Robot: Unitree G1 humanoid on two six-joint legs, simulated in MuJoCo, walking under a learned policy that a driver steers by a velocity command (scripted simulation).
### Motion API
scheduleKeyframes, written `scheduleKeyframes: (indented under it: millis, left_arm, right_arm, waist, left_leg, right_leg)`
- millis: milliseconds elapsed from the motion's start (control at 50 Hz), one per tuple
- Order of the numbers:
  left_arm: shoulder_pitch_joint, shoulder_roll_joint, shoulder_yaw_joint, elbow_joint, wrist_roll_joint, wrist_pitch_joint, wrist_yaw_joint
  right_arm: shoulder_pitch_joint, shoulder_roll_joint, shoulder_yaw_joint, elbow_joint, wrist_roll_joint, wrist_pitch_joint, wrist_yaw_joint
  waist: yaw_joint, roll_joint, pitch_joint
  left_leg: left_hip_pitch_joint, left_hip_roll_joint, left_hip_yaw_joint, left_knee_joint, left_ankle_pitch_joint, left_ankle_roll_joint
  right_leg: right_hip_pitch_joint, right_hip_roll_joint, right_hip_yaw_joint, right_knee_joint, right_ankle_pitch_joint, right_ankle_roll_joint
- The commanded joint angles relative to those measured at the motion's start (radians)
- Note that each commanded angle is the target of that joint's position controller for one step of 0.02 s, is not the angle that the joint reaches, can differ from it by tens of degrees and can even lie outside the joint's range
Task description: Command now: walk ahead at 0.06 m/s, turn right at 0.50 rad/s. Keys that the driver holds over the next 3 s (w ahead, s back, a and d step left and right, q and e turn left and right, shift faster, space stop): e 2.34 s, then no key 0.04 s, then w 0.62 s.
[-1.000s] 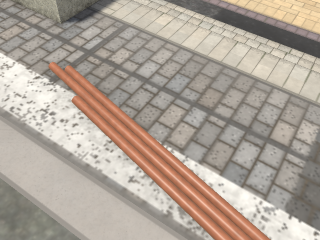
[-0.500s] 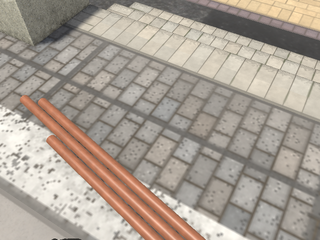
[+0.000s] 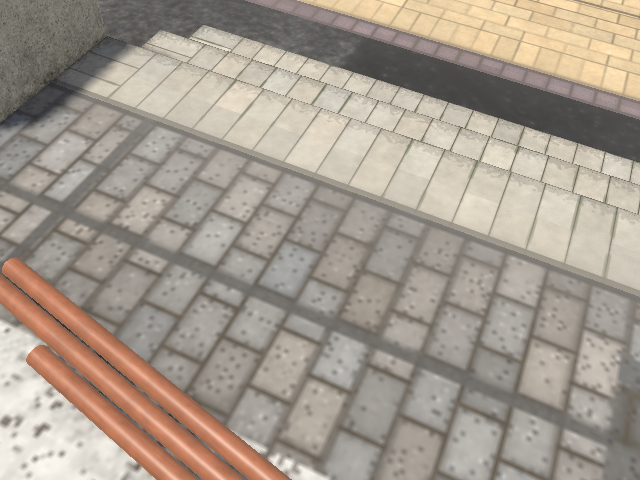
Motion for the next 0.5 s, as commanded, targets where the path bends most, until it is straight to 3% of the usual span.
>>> scheduleKeyframes:
  millis: [20, 60, 140, 200, 260, 300, 340, 360, 380, 400, 420, 440, 460, 480, 500]
  left_arm:
    - [0.075, 0.086, 0.034, -0.056, 0.002, 0.041, 0.017]
    - [0.071, 0.066, 0.034, -0.084, -0.001, 0.041, 0.017]
    - [0.001, 0.044, 0.02, -0.139, 0.008, 0.045, 0.015]
    - [-0.035, 0.033, 0.007, -0.176, 0.01, 0.047, -0.004]
    - [-0.036, 0.053, 0.008, -0.186, 0.008, 0.051, -0.021]
    - [-0.004, 0.067, 0.02, -0.169, 0.01, 0.048, -0.029]
    - [0.093, 0.099, 0.044, -0.111, 0.012, 0.058, -0.029]
    - [0.144, 0.146, 0.061, -0.097, 0.016, 0.064, -0.023]
    - [0.153, 0.264, 0.085, -0.133, 0.039, 0.057, -0.016]
    - [0.046, 0.217, 0.068, -0.19, 0.078, 0.023, -0.015]
    - [-0.058, 0.187, 0.054, -0.222, 0.07, 0.001, -0.009]
    - [-0.117, 0.148, 0.044, -0.238, 0.042, -0.008, -0.007]
    - [-0.14, 0.13, 0.036, -0.239, 0.026, -0.012, -0.005]
    - [-0.144, 0.105, 0.024, -0.234, 0.024, -0.01, -0.001]
    - [-0.134, 0.086, 0.014, -0.234, 0.027, -0.005, 0.002]
  right_arm:
    - [-0.03, -0.117, -0.022, -0.066, -0.006, 0.011, -0.008]
    - [-0.01, -0.117, -0.02, -0.056, -0.008, 0.015, -0.025]
    - [0.046, -0.152, -0.029, -0.042, -0.005, 0.015, -0.051]
    - [0.023, -0.187, -0.042, -0.05, 0.002, 0.025, -0.053]
    - [0.037, -0.216, -0.056, -0.044, 0.018, 0.035, -0.041]
    - [0.033, -0.23, -0.064, -0.043, 0.034, 0.042, -0.035]
    - [0.039, -0.206, -0.062, -0.029, 0.049, 0.052, -0.026]
    - [0.012, -0.154, -0.05, -0.041, 0.038, 0.054, -0.009]
    - [-0.082, -0.111, -0.038, -0.123, 0.018, 0.055, -0.002]
    - [-0.124, -0.135, -0.053, -0.119, 0.018, 0.048, 0.004]
    - [-0.087, -0.154, -0.062, -0.098, 0.033, 0.051, 0.006]
    - [-0.04, -0.169, -0.069, -0.06, 0.029, 0.056, -0.003]
    - [-0.016, -0.182, -0.075, -0.045, 0.018, 0.054, -0.015]
    - [-0.002, -0.178, -0.077, -0.037, 0.014, 0.051, -0.019]
    - [0.006, -0.175, -0.077, -0.038, 0.02, 0.047, -0.016]
  waist:
    - [-0.003, 0.174, -0.099]
    - [-0.006, 0.183, -0.084]
    - [-0.041, 0.166, -0.125]
    - [-0.042, 0.189, -0.138]
    - [-0.044, 0.203, -0.122]
    - [-0.016, 0.144, -0.127]
    - [0.023, 0.083, -0.162]
    - [0.039, -0.078, -0.144]
    - [0.065, -0.331, -0.134]
    - [0.054, -0.17, -0.151]
    - [-0.004, -0.103, -0.139]
    - [-0.03, -0.04, -0.123]
    - [-0.042, -0.064, -0.113]
    - [-0.053, -0.089, -0.11]
    - [-0.057, -0.101, -0.12]
  left_leg:
    - [0.127, 0.245, -0.207, -0.225, 0.029, 0.165]
    - [0.122, 0.237, -0.151, -0.249, 0.013, 0.183]
    - [0.25, 0.304, -0.138, -0.241, 0.079, 0.216]
    - [0.239, 0.327, -0.096, -0.248, 0.066, 0.201]
    - [0.22, 0.325, -0.046, -0.245, 0.012, 0.173]
    - [0.213, 0.3, -0.002, -0.2, -0.018, 0.129]
    - [0.111, 0.255, 0.062, -0.098, -0.059, 0.05]
    - [-0.059, 0.172, 0.143, 0.088, -0.161, -0.029]
    - [-0.345, 0.027, 0.142, 0.39, -0.474, -0.102]
    - [-0.349, 0.027, -0.05, 0.593, -0.478, -0.096]
    - [-0.337, 0.04, -0.092, 0.639, -0.364, -0.079]
    - [-0.301, 0.049, -0.088, 0.643, -0.289, -0.079]
    - [-0.268, 0.04, -0.081, 0.653, -0.226, -0.095]
    - [-0.22, 0.024, -0.064, 0.697, -0.184, -0.113]
    - [-0.186, 0.006, -0.054, 0.726, -0.153, -0.127]
  right_leg:
    - [-0.114, -0.066, -0.01, 0.195, 0.09, 0.037]
    - [-0.113, -0.064, -0.031, 0.138, 0.14, 0.041]
    - [-0.132, -0.102, -0.037, -0.036, 0.146, 0.055]
    - [-0.041, -0.132, -0.057, -0.188, 0.117, 0.035]
    - [0.067, -0.115, -0.117, -0.378, 0.113, -0.004]
    - [0.17, -0.085, -0.149, -0.565, 0.274, -0.044]
    - [0.376, -0.047, -0.134, -0.73, 0.475, -0.105]
    - [0.506, -0.141, 0.023, -0.795, 0.544, -0.169]
    - [0.531, -0.394, 0.448, -0.901, 0.574, -0.332]
    - [0.444, -0.406, 0.478, -0.912, 0.454, -0.366]
    - [0.395, -0.354, 0.371, -0.913, 0.36, -0.311]
    - [0.345, -0.302, 0.29, -0.91, 0.295, -0.248]
    - [0.301, -0.275, 0.26, -0.884, 0.326, -0.226]
    - [0.255, -0.233, 0.213, -0.863, 0.374, -0.224]
    - [0.233, -0.208, 0.189, -0.847, 0.404, -0.229]
Next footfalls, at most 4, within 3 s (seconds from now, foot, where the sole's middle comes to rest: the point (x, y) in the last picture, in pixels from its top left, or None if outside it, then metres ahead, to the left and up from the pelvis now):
0.24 right None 0.03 -0.14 -0.74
0.76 left None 0.04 0.08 -0.77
1.14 right None -0.12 -0.16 -0.77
1.68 left None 0.04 -0.03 -0.77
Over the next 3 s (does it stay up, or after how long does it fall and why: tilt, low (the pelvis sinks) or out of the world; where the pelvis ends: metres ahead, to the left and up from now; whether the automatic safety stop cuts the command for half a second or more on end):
stays up -0.12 -0.24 0.00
